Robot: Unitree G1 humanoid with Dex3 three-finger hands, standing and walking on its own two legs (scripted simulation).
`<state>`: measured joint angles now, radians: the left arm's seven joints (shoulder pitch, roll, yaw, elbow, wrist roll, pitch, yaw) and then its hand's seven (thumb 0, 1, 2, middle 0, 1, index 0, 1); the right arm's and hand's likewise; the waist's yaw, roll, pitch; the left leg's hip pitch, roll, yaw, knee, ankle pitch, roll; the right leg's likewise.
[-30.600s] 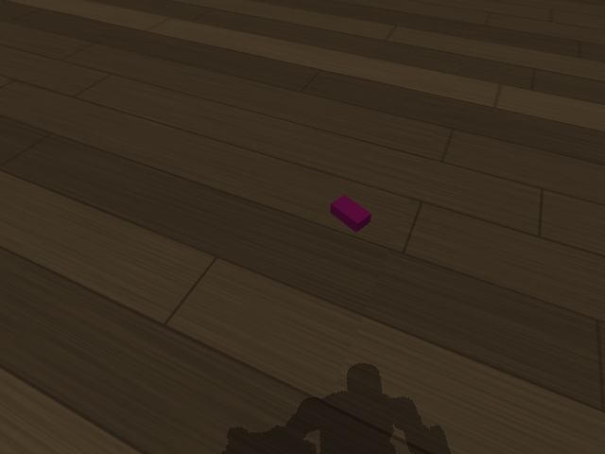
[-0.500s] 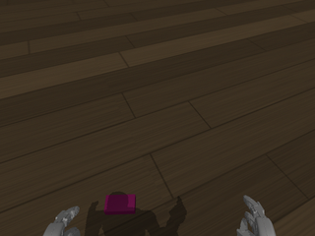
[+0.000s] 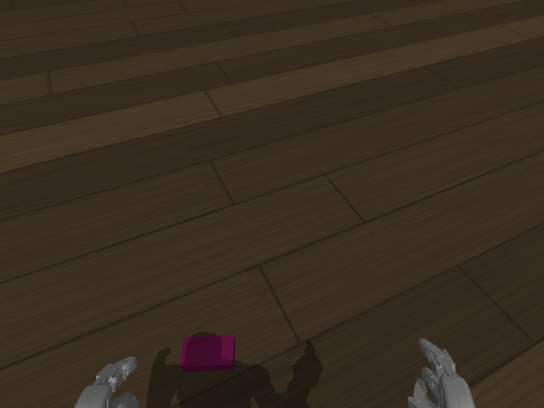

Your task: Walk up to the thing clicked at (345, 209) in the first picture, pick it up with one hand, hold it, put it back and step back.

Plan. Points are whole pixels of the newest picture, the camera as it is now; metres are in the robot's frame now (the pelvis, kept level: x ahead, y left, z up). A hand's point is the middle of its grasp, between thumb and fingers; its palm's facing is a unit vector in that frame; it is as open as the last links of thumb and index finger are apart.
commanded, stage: stand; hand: left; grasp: from above
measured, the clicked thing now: (208, 353) +0.45 +0.20 -0.68
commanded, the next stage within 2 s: none
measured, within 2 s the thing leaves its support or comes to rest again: neither
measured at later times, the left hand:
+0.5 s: hand out of the picture +0.05 +0.24 -0.11, palm faces +0.02 -0.94 -0.33, open 7.4 cm
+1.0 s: hand out of the picture +0.04 +0.24 -0.10, palm faces +0.02 -0.94 -0.34, open 7.4 cm
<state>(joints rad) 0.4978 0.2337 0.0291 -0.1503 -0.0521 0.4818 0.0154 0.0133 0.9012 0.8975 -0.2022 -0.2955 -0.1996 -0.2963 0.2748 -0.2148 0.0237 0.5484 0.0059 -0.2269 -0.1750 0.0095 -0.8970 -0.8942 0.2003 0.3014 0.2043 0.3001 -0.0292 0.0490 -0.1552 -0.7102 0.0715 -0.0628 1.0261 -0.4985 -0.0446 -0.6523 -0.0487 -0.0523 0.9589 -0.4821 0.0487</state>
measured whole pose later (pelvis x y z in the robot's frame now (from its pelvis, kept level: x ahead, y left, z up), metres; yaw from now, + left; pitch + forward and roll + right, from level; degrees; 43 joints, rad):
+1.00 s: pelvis -0.01 +0.00 +0.07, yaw -1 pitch -4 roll +0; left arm 0.17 0.30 0.04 1.13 0.03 0.00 0.02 0.01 0.90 0.90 -0.20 -0.30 -0.20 -0.30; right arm 0.16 -0.30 -0.03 1.10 -0.03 0.01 -0.01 0.00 -0.90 -0.89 0.20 0.30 0.20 0.30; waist 0.02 0.02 0.06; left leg -0.14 0.05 0.00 0.42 -0.21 -0.04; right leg -0.12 -0.06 -0.03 0.40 -0.21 0.05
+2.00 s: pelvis +0.00 -0.01 +0.07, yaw -1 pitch -2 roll +0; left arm 0.11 0.33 0.03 1.15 0.02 -0.01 0.00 0.01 0.90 0.90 -0.20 -0.30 -0.20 -0.30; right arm 0.12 -0.33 -0.01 1.13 -0.02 0.00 0.00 0.00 -0.90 -0.89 0.20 0.30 0.20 0.30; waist 0.00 0.01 0.06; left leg -0.12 0.07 0.01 0.35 -0.19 -0.05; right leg -0.12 -0.05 -0.02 0.36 -0.20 0.04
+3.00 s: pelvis -0.07 +0.00 +0.05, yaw -3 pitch -1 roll -1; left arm 0.07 0.42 0.08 0.91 0.00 0.05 0.00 0.01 0.90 0.90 -0.20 -0.30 -0.20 -0.30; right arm 0.11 -0.37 -0.05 0.92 -0.04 0.04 0.01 0.00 -0.90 -0.89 0.20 0.30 0.20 0.30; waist 0.00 -0.02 0.17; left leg -0.39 0.08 0.02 0.62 -0.21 -0.01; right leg -0.45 0.07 0.07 1.09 -0.53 -0.01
